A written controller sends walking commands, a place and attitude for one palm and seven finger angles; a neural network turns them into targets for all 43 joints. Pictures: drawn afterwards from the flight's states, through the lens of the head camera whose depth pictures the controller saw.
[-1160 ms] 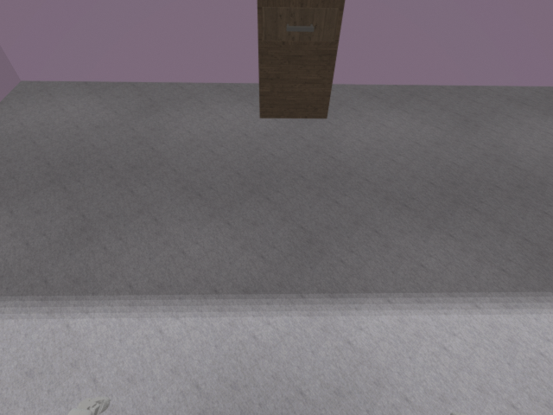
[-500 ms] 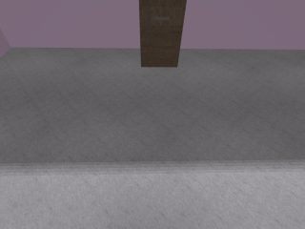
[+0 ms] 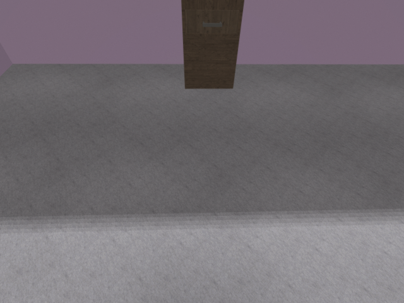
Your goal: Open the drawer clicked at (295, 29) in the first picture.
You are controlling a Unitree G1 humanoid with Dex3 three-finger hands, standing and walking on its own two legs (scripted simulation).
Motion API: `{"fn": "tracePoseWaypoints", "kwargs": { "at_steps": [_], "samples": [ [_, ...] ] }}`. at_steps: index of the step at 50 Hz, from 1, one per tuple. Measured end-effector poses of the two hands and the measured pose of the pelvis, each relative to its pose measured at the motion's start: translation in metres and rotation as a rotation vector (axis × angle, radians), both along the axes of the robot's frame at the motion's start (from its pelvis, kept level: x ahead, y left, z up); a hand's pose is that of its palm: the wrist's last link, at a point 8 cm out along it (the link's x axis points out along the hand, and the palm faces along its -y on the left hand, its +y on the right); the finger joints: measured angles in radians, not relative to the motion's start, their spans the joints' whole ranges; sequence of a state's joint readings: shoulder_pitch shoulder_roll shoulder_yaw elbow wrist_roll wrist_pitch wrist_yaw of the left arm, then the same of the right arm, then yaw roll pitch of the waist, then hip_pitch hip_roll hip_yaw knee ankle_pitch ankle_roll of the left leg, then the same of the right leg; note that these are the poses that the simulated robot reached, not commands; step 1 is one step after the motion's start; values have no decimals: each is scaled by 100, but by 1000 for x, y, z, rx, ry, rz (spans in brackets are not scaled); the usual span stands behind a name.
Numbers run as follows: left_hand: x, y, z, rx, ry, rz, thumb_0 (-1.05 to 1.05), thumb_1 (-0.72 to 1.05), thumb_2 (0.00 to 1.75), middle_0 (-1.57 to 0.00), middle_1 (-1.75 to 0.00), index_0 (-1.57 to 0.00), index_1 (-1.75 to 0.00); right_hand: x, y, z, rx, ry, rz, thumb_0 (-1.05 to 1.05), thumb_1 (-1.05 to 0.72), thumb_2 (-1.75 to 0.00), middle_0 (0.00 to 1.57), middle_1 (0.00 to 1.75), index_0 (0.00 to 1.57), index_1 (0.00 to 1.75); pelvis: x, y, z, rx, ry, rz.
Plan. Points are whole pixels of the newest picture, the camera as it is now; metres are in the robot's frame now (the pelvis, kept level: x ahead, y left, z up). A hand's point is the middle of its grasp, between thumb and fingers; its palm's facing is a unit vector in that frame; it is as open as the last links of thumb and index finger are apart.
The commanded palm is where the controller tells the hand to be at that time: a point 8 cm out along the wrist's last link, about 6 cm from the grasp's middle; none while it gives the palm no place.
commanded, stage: look at it before walking up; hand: left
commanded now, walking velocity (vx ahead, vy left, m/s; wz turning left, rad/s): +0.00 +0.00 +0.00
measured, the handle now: (212, 23) +1.94 +0.03 -0.21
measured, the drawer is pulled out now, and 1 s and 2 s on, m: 0.00 0.00 0.00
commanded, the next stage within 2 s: walk to a spot facing it in 0.38 s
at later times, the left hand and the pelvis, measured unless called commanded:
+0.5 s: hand out of the picture +0.08 +0.25 -0.16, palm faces -0.03 -0.94 -0.33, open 7.4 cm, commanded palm none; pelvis +0.01 +0.00 +0.00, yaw +0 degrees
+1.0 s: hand out of the picture +0.04 +0.16 -0.18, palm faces +0.00 -0.99 -0.16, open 7.4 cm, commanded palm none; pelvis +0.12 +0.00 -0.02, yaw -6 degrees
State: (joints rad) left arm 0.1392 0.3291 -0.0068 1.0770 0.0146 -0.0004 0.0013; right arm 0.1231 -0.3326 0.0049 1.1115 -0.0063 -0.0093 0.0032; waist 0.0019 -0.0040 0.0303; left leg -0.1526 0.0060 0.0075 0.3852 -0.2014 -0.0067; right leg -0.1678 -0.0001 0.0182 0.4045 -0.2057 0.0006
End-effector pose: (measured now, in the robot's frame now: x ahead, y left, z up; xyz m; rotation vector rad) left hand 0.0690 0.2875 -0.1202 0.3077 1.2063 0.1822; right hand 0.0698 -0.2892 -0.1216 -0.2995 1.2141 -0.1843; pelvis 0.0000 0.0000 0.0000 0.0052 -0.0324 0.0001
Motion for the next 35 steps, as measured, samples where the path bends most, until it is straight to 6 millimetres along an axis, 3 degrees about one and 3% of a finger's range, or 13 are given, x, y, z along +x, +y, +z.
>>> {"fn": "tracePoseWaypoints", "kwargs": {
  "at_steps": [26, 35],
  "samples": [
    [2, 4, 0, 6, 20, 6, 0, 91, 90, -20, -30, -20, -30, 12, 0, 3, -7, -5, 3, 1, -90, -90, 20, 30, 20, 30, 7, 1, 1, -1, 2, -5],
    [-13, -23, -22, -71, 118, 13, 0, 91, 90, -20, -29, -20, -29, -7, 25, -18, 62, 45, -62, 1, -91, -90, 20, 30, 20, 30, 32, 1, -8, -2, 17, -58]
  ]
}}
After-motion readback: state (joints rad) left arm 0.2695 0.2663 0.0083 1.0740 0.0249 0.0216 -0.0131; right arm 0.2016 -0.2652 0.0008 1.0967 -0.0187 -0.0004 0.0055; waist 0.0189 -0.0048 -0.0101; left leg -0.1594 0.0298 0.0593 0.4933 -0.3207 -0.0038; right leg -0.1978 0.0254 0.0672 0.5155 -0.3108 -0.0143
